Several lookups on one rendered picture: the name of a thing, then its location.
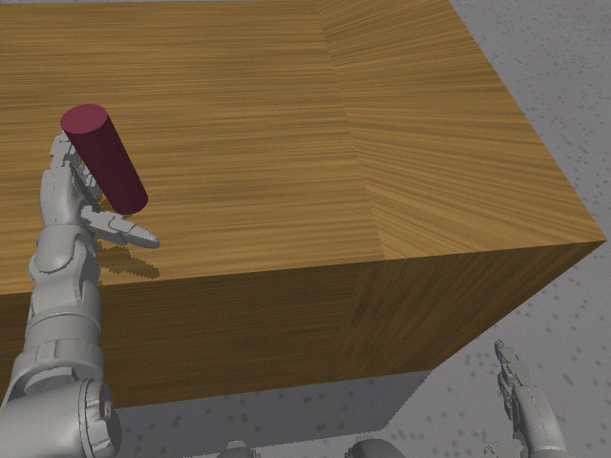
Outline left robot arm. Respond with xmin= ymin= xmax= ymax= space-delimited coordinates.
xmin=0 ymin=224 xmax=122 ymax=458

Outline left robot hand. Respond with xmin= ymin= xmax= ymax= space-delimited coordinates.
xmin=40 ymin=130 xmax=159 ymax=249

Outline right robot hand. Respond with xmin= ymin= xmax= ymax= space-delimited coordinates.
xmin=478 ymin=340 xmax=569 ymax=458

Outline can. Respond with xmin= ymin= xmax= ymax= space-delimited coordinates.
xmin=60 ymin=104 xmax=148 ymax=215

